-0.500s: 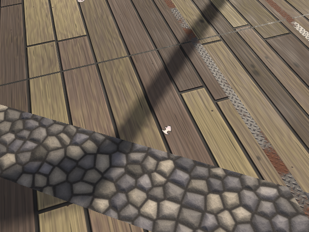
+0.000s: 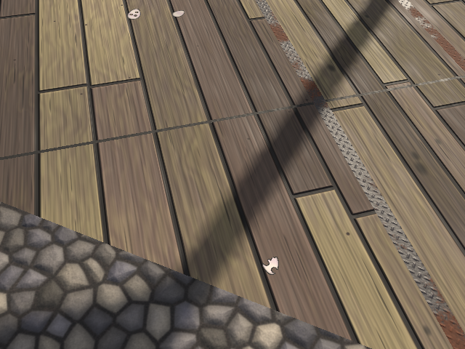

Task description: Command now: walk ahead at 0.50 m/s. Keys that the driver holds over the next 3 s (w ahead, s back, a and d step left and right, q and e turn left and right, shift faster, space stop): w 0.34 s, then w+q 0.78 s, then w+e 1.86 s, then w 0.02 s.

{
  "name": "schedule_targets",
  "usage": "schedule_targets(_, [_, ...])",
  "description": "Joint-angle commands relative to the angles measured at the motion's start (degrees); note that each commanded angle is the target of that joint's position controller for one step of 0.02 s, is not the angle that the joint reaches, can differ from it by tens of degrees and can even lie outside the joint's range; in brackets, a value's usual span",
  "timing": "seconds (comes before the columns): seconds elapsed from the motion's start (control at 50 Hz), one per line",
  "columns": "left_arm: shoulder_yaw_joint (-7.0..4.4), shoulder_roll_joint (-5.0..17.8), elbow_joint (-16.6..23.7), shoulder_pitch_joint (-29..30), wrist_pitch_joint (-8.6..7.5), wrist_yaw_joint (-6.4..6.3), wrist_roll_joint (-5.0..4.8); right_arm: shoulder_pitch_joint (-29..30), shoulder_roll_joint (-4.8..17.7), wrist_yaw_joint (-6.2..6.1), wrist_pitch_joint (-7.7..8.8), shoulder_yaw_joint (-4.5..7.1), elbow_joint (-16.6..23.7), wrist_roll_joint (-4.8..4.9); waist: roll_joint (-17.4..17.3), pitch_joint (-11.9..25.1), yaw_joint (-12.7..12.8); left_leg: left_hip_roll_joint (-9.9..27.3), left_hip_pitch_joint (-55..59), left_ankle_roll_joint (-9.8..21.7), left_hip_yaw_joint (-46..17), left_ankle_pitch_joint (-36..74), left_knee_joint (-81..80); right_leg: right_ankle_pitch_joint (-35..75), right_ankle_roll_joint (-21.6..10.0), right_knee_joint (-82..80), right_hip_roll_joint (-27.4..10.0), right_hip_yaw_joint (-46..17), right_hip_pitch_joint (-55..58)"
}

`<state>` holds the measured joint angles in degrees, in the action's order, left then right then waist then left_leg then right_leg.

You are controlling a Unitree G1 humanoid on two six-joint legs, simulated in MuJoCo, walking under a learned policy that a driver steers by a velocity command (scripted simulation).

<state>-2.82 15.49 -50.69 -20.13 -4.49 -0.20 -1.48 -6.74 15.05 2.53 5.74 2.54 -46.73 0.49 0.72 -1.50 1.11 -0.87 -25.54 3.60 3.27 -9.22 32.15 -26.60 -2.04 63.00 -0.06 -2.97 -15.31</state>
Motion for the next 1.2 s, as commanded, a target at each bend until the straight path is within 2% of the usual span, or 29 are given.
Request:
schedule_targets(0.02, [-1.66,7.02,5.74,3.98,-2.02,-0.48,0.42,-6.29,6.46,-0.27,0.29,1.67,1.06,-0.47,-3.06,5.31,-3.21,16.4,23.29,9.72,-24.01,1.94,-17.94,8.22,-0.88,7.05,-6.37,-1.93,-24.38])
schedule_targets(0.06, [-1.71,5.2,5.22,1.56,-0.72,-0.51,0.58,-5.5,5.09,-0.18,0.73,1.28,0.69,-1.14,-5.29,5.01,-0.71,14.03,17.93,9.63,-18.95,6.57,-20.94,11.37,-0.57,3.79,-8.08,-2.13,-19.02])
schedule_targets(0.14, [-1.54,3.74,6.63,5.67,0.54,-0.78,1.22,-8.22,7.45,-1.13,1.01,1.88,-1.23,-0.64,-3.71,1.73,-0.72,13.58,16.51,10.68,-13.2,13.46,-24.4,17.7,1.62,-4.34,-8.95,-0.92,-23.53])
schedule_targets(0.24, [-0.91,1.99,8.71,14.67,-0.17,-0.02,1.12,-11.97,8.23,-2.24,0.01,1.84,-2.86,-0.08,-3.87,-0.28,-3.64,11.12,19.16,8.03,-7.58,13.66,-25.28,31.1,2.13,-21.13,-7.27,1.2,-24.17])
schedule_targets(0.32, [-0.43,1.7,10.84,21.62,-0.78,1.21,0.57,-15.92,8.9,-2.38,-0.79,1.92,-4.84,0.33,-3.92,-2.46,-6.22,12.72,24.06,7.9,-7.25,11.66,-23.98,32.03,1.64,-29.28,-5.38,2.72,-24.09])
schedule_targets(0.4, [-0.76,3.22,12.68,23.59,-1.76,2.5,0.45,-16.93,9.65,-2.9,-2.02,2.36,-6.08,0.8,-4.82,-2.9,-4.83,15.83,29.37,7.09,-10.33,16.36,-18.89,25.12,-0.35,-34.05,-3.85,1.94,-22.07])
schedule_targets(0.44, [-1.98,5.75,10.85,16.29,-2.23,2.34,0.66,-14.15,10.87,-3.1,-2.41,2.72,-5.42,0.93,-5.96,1.26,-0.02,14.51,28.17,5.69,-10.09,28.29,-11.43,23.0,-1.9,-36.36,-1.12,3.85,-9.91])
schedule_targets(0.46, [-3.44,8.64,8.01,6.87,-2.32,1.77,0.91,-13.39,9.6,-3.1,-2.48,2.22,-4.89,0.58,-4.92,7.56,4.21,11.1,23.64,4.01,-8.13,30.79,-1.13,24.55,-3.61,-36.02,-1.22,3.9,4.39])
schedule_targets(0.48, [-4.63,13.13,6.35,-3.96,-2.18,1.0,1.89,-13.49,6.23,-3.02,-2.29,0.92,-3.17,-0.69,1.6,17.2,7.72,6.64,11.15,1.66,-5.38,14.55,17.18,24.9,-7.28,-33.86,-12.52,-7.79,23.07])
schedule_targets(0.5, [-5.01,15.6,5.14,-5.74,-1.74,1.29,2.03,-21.88,-0.83,-2.67,-1.21,-0.88,-3.13,0.27,17.19,24.52,3.41,-2.39,-10.26,-1.34,-5.45,-22.65,35.32,13.53,-14.86,-40.15,-24.86,-32.96,40.12])
schedule_targets(0.52, [-3.49,9.45,5.9,-5.07,-1.74,1.16,1.77,-18.49,6.18,-2.6,-0.54,0.74,-3.96,1.71,10.82,21.57,5.74,0.49,-15.2,-0.92,-12.06,-23.73,41.76,6.85,-12.68,-44.04,-23.44,-34.71,36.39])
schedule_targets(0.54, [-2.69,7.17,6.28,-0.71,-1.87,0.9,1.52,-13.41,8.79,-2.63,-0.31,1.69,-2.17,2.59,8.23,13.25,5.08,3.01,-17.99,-0.44,-11.01,-18.34,42.51,8.05,-10.19,-45.44,-21.91,-25.76,28.85])
schedule_targets(0.56, [-2.22,6.02,6.56,3.59,-1.97,0.91,1.57,-11.0,8.09,-2.94,-0.45,1.72,-1.69,2.24,4.24,8.87,3.2,5.69,-15.89,-0.68,-9.79,-13.28,40.74,12.85,-9.14,-47.39,-19.91,-19.44,20.72])
schedule_targets(0.58, [-1.89,4.53,6.44,6.47,-2.13,1.07,1.77,-10.21,7.38,-3.1,-0.89,2.08,-1.64,1.46,3.69,5.55,1.58,7.26,-13.85,-0.89,-9.8,-9.99,38.15,16.27,-8.6,-49.61,-17.98,-14.4,14.6])
schedule_targets(0.62, [-1.72,3.12,5.78,9.03,-2.72,1.15,2.22,-12.64,5.07,-2.94,-2.5,2.29,-2.13,1.71,5.39,3.62,-1.11,8.96,-8.74,-1.21,-9.83,-6.76,35.82,19.82,-8.09,-53.25,-15.56,-7.14,8.25])
schedule_targets(0.7, [-2.57,5.21,3.79,8.52,-3.17,0.42,2.43,-9.52,3.42,-3.03,-4.37,2.48,0.0,1.18,2.97,0.06,-1.93,9.55,-13.18,-2.4,-10.21,-0.18,30.87,26.56,-8.74,-56.05,-15.46,1.54,6.33])
schedule_targets(0.8, [-3.1,7.25,2.45,6.84,-2.25,-0.69,2.25,-1.8,2.39,-1.47,-3.71,2.03,2.78,0.71,1.81,-1.97,0.33,8.59,-13.99,-2.64,-6.66,11.56,15.63,29.13,-7.39,-56.67,-14.25,9.84,9.56])
schedule_targets(0.9, [-3.86,9.18,0.56,2.55,-0.5,-0.96,1.07,6.71,1.91,0.23,-3.63,1.4,7.2,0.72,1.19,-4.64,3.24,7.49,-16.33,-0.8,-2.19,8.29,7.18,32.6,-6.68,-53.74,-17.0,13.4,18.48])
schedule_targets(0.96, [-4.43,11.12,0.67,3.8,0.64,-1.1,0.26,5.51,3.7,0.9,-3.91,2.24,8.76,0.84,3.39,-2.22,0.71,3.87,-10.29,1.94,1.84,0.39,5.53,52.2,-5.0,-46.14,-17.69,15.7,21.84])
schedule_targets(1.0, [-4.7,12.47,1.21,5.92,1.53,-1.27,-0.35,-4.84,7.16,0.67,-4.18,4.34,6.87,1.15,4.29,4.05,-5.85,-1.22,4.27,4.93,4.92,-2.2,3.38,66.91,-3.23,-30.6,-16.07,17.59,20.08])
schedule_targets(1.02, [-4.26,11.65,1.55,6.08,1.55,-1.36,-0.21,-14.7,11.08,-0.2,-4.39,6.5,4.17,1.23,2.07,9.15,-10.59,-2.8,20.2,7.24,2.78,1.09,-0.25,60.12,-0.86,-16.45,-13.53,18.38,11.89])
schedule_targets(1.04, [-2.44,5.33,3.63,4.26,0.9,-1.22,2.21,-18.76,17.37,-1.46,-4.77,8.03,2.98,1.3,-10.69,12.23,-8.58,10.02,36.38,12.57,-19.3,0.32,-2.43,20.87,2.34,3.81,-7.57,17.98,-8.81])
schedule_targets(1.06, [-0.98,2.48,6.2,2.71,-1.58,-0.51,1.66,-16.7,18.88,-0.91,-3.53,7.45,5.5,0.7,-14.84,21.39,-4.82,20.3,47.4,22.73,-51.44,-10.11,-13.2,-8.83,3.79,17.29,2.72,3.86,-24.58])
schedule_targets(1.08, [-2.07,7.4,7.54,10.06,-3.39,0.23,-0.72,-16.64,13.55,-0.34,-2.69,5.89,5.48,0.38,-7.07,18.15,-8.12,19.58,46.25,19.2,-47.57,-9.71,-16.87,-4.98,2.41,18.94,-0.41,-2.44,-31.11])
schedule_targets(1.1, [-1.99,7.5,8.27,12.04,-4.29,0.45,-1.38,-14.38,11.11,-0.35,-2.06,5.22,5.35,0.48,-5.88,11.41,-6.78,17.57,39.38,16.87,-38.49,-5.89,-16.36,0.28,0.92,15.26,-2.88,-1.67,-32.54])
schedule_targets(1.12, [-2.06,7.09,7.22,11.62,-4.51,-0.1,-0.09,-9.97,9.31,-0.43,-1.81,4.67,6.13,0.68,-1.13,7.59,-3.88,14.73,30.66,14.54,-31.63,-0.33,-16.13,4.64,0.77,10.08,-5.53,-1.74,-28.86])
schedule_targets(1.14, [-2.61,7.87,5.9,9.85,-3.88,-0.3,0.85,-6.43,6.34,-0.69,-1.74,3.69,6.84,0.29,-1.53,5.94,-1.63,13.12,24.38,12.95,-25.58,6.11,-16.68,7.67,1.03,5.57,-7.69,-1.41,-24.54])
schedule_targets(1.16, [-2.74,7.82,4.97,7.92,-2.88,-0.02,0.88,-5.07,5.06,-0.96,-1.67,3.12,7.46,-0.42,-2.77,5.71,-0.33,12.23,20.57,12.34,-22.73,9.99,-17.95,9.65,1.31,3.88,-8.84,-1.3,-20.84])
schedule_targets(1.2, [-2.49,6.13,4.05,6.69,-1.32,0.12,1.2,-6.11,5.9,-1.31,-1.08,3.16,6.58,-0.49,-2.84,5.24,0.13,11.55,17.28,12.4,-18.14,17.84,-19.71,12.29,2.49,0.89,-9.14,0.06,-18.99])
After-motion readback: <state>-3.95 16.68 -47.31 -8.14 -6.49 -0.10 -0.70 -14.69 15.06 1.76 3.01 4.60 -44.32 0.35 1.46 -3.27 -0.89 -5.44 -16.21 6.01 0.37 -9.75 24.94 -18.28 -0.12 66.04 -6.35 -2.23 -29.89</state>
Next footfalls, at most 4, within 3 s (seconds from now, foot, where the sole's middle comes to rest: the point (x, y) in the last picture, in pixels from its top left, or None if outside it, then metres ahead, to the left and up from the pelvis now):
0.46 right None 0.43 -0.15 -0.76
1.02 left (190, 278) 0.66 0.15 -0.76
1.58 right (217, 178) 1.05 0.09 -0.76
2.04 left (156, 130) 1.27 0.34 -0.76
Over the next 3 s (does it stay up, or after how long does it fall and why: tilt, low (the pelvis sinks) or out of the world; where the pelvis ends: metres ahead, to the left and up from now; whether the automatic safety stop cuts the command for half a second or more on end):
stays up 1.61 0.08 0.01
